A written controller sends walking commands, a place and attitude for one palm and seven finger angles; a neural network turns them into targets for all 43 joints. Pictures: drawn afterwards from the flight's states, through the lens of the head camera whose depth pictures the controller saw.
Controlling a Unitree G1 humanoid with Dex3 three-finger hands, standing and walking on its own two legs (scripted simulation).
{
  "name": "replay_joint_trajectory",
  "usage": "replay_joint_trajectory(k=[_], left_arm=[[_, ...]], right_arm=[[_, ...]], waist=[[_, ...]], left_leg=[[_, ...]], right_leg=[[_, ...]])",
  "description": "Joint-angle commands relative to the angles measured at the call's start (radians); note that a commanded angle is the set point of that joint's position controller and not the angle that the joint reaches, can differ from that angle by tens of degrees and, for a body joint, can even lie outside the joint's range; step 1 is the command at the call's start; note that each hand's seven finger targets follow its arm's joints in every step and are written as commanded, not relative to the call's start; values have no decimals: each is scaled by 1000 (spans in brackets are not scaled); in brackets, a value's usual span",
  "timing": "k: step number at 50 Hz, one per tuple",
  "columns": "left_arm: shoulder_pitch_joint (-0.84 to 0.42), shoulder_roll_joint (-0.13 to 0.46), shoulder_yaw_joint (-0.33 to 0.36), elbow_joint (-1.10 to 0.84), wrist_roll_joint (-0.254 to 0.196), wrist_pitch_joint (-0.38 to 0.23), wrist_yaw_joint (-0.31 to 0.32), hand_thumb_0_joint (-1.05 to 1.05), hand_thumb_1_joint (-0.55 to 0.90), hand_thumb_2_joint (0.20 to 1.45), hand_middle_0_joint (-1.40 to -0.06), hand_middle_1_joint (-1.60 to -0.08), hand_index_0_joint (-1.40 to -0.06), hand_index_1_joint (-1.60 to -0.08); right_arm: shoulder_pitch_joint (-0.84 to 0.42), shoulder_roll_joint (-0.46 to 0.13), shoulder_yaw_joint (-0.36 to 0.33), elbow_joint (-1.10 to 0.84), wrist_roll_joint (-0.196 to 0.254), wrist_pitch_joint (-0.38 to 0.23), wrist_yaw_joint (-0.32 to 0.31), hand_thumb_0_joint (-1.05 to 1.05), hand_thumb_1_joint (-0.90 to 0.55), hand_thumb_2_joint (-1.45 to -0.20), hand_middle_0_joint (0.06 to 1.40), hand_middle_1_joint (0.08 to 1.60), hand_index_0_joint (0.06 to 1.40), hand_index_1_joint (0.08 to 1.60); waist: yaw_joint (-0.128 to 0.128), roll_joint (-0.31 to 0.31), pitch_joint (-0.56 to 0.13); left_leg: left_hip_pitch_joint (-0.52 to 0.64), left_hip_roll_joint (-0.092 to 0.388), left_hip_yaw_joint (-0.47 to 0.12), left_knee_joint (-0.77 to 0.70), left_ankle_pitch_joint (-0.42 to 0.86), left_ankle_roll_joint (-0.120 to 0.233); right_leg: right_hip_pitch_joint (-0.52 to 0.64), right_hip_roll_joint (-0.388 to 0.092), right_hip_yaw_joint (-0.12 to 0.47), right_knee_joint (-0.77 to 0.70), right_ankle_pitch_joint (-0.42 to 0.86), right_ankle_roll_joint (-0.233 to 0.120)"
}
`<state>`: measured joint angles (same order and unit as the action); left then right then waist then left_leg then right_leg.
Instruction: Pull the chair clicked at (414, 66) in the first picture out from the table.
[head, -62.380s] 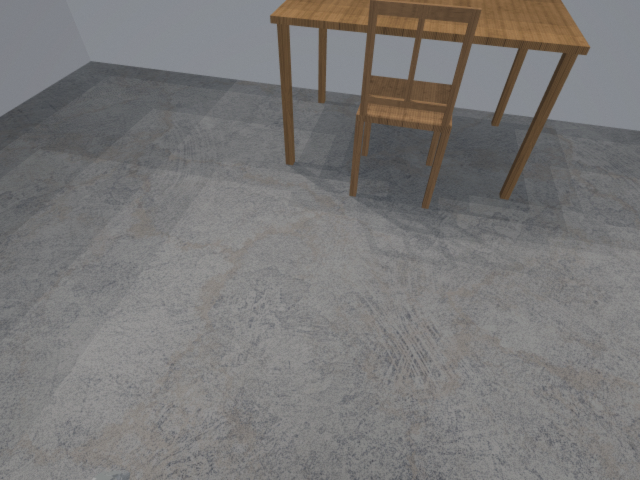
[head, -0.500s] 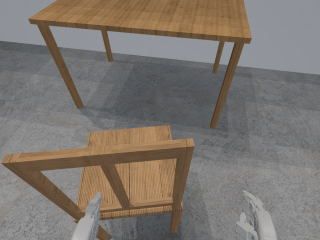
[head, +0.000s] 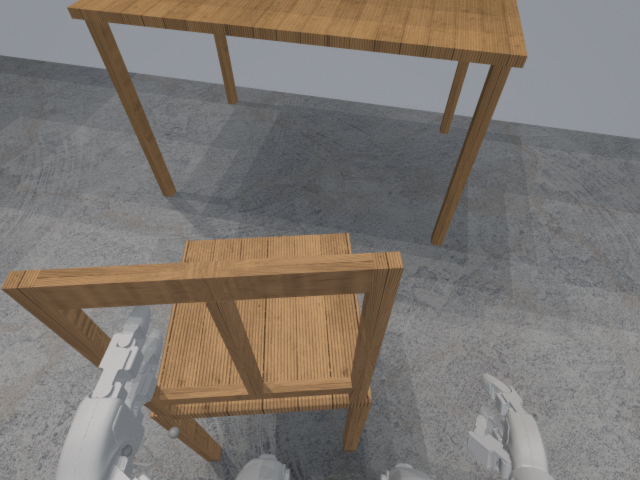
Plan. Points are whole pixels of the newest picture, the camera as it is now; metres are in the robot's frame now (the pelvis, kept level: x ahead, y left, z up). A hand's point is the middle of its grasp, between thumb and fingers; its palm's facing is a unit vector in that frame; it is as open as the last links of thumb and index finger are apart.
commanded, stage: draw the hand back to the body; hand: left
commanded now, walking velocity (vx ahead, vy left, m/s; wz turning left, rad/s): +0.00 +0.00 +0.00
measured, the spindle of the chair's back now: (241, 351) +0.28 +0.13 -0.01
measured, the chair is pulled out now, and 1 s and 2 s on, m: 0.65 0.65 0.65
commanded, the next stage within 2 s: step back with the hand held close in 1.22 s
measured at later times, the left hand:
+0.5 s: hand (100, 416) +0.17 +0.20 +0.12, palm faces +0.13 -0.89 -0.43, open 12.9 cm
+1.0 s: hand (74, 402) +0.17 +0.22 +0.13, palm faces +0.14 -0.81 -0.57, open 6.3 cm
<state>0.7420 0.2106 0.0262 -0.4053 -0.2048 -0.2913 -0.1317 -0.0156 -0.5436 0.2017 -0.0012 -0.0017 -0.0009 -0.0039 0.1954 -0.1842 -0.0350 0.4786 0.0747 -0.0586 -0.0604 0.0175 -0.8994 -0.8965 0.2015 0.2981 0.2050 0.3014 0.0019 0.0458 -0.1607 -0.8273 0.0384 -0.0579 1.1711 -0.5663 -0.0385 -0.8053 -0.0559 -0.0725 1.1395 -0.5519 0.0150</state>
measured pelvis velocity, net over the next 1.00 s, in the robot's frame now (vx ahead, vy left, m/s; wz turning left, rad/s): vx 0.04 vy -0.03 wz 0.02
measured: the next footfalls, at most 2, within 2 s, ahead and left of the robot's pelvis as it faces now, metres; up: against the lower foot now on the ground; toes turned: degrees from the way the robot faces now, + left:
none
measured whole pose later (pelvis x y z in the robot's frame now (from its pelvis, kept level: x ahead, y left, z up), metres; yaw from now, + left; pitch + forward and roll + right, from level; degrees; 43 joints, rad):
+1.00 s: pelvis +0.04 -0.03 +0.08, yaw +1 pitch -3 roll +0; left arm 0.65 0.51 0.11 -0.38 -0.07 0.26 0.12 0.01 0.81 0.86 -0.19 -0.28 -0.50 -0.39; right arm 0.19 -0.26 0.03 0.67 0.06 -0.24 -0.10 0.02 -0.90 -0.90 0.20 0.30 0.20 0.30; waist 0.07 0.09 0.06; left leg -0.15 0.06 -0.05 0.55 -0.35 -0.07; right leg -0.15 -0.03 -0.10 0.58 -0.38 -0.02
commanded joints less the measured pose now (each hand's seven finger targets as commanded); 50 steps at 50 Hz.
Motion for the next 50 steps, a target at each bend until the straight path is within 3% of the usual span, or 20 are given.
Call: replay_joint_trajectory(k=[1,5,7,8,9,11,12,14,16,19,21,25,27,30,31,34,36,38,42,50], left_arm=[[50,135,148,-276,-65,-10,15,0,-550,200,0,0,0,0],[27,115,142,-258,-84,-12,2,0,-441,252,-15,-23,-15,-23],[-28,169,189,-305,-97,-19,-4,0,-369,287,-25,-37,-25,-37],[52,380,282,-271,86,118,150,0,-332,305,-30,-45,-30,-45],[43,261,195,-373,99,178,203,0,-296,322,-35,-53,-35,-53],[27,258,201,-343,126,255,269,0,-224,357,-45,-68,-45,-68],[22,242,181,-343,135,274,283,0,-188,375,-50,-75,-50,-75],[-12,267,208,-336,138,295,305,0,-115,410,-60,-90,-60,-90],[-77,311,251,-331,138,303,323,0,-43,445,-70,-105,-70,-105],[-134,316,264,-337,141,296,333,0,66,497,-85,-128,-85,-128],[-179,362,311,-354,140,291,341,0,139,533,-95,-142,-95,-142],[-233,373,338,-385,139,281,349,0,284,603,-115,-173,-115,-173],[-263,411,374,-403,140,280,357,0,356,637,-125,-187,-125,-187],[-283,423,399,-416,140,280,361,0,465,690,-140,-210,-140,-210],[-301,458,420,-419,144,283,365,0,501,707,-145,-218,-145,-218],[-326,465,435,-458,142,283,370,0,610,760,-160,-240,-160,-240],[-350,508,465,-465,146,287,376,0,682,795,-170,-255,-170,-255],[-372,513,470,-491,144,287,377,0,755,830,-180,-270,-180,-270],[-407,570,510,-526,144,293,385,0,900,900,-200,-300,-200,-300],[-398,553,499,-516,149,277,376,0,900,900,-200,-300,-200,-300]], right_arm=[[-86,-120,-39,-192,7,-61,-36,0,-900,-900,200,300,200,300],[-66,-123,-30,-158,10,-93,-41,0,-900,-900,200,300,200,300],[-65,-129,-24,-149,10,-116,-47,0,-900,-900,200,300,200,300],[-58,-120,-19,-169,-12,-80,-73,0,-900,-900,200,300,200,300],[-52,-104,4,-202,-15,-76,-81,0,-900,-900,200,300,200,300],[-57,-108,10,-170,-17,-63,-92,0,-900,-900,200,300,200,300],[-60,-110,15,-163,-22,-62,-97,0,-900,-900,200,300,200,300],[-70,-114,23,-149,-28,-64,-100,0,-900,-900,200,300,200,300],[-84,-123,29,-131,-28,-74,-103,0,-900,-900,200,300,200,300],[-86,-127,38,-117,-32,-97,-100,0,-900,-900,200,300,200,300],[-91,-133,37,-97,-33,-117,-98,0,-900,-900,200,300,200,300],[-99,-137,42,-69,-40,-154,-87,0,-900,-900,200,300,200,300],[-102,-142,42,-49,-41,-169,-83,0,-900,-900,200,300,200,300],[-109,-142,42,-27,-42,-188,-72,0,-900,-900,200,300,200,300],[-102,-148,42,-16,-42,-191,-70,0,-900,-900,200,300,200,300],[-110,-147,43,-3,-39,-206,-61,0,-900,-900,200,300,200,300],[-103,-155,40,11,-37,-211,-60,0,-900,-900,200,300,200,300],[-107,-155,39,14,-32,-218,-56,0,-900,-900,200,300,200,300],[-95,-158,35,29,-20,-228,-51,0,-900,-900,200,300,200,300],[-105,-159,33,50,-22,-261,-44,0,-900,-900,200,300,200,300]], waist=[[-5,-49,-114],[-22,-44,-64],[-16,-20,-79],[77,46,-143],[35,69,-87],[35,62,-35],[28,74,1],[31,47,29],[34,50,56],[33,63,79],[41,74,58],[41,84,55],[45,136,50],[50,106,19],[53,136,15],[54,158,1],[57,158,-5],[53,140,-14],[56,181,-20],[61,155,-42]], left_leg=[[128,-28,27,-247,223,57],[181,-24,19,-282,249,55],[211,-26,14,-301,252,55],[271,16,23,-368,266,43],[300,6,29,-395,270,44],[336,10,25,-423,307,43],[369,12,30,-440,315,42],[402,14,27,-478,318,42],[434,11,21,-519,301,39],[505,8,25,-568,324,39],[544,6,24,-595,345,37],[612,3,32,-634,398,37],[636,-3,37,-650,429,36],[679,-1,42,-656,514,40],[685,-2,42,-660,527,38],[719,0,42,-666,589,39],[727,3,41,-669,608,39],[734,2,44,-666,626,41],[740,3,47,-663,646,40],[743,7,45,-652,662,47]], right_leg=[[197,30,10,-285,166,-20],[196,33,-4,-323,201,-13],[224,31,5,-347,193,-16],[331,-5,45,-395,206,-49],[339,-10,20,-417,234,-42],[366,-1,3,-445,266,-44],[367,-1,-2,-454,285,-43],[405,1,-11,-489,290,-40],[443,3,-7,-538,270,-43],[477,2,-9,-573,302,-41],[524,1,-6,-599,329,-42],[574,0,-4,-626,396,-39],[608,-4,3,-640,434,-42],[649,-6,0,-639,525,-36],[666,-9,2,-647,539,-39],[684,-13,-3,-641,597,-35],[697,-15,-4,-645,613,-36],[704,-17,-8,-639,643,-32],[709,-22,-6,-635,668,-33],[709,-27,-13,-623,683,-33]])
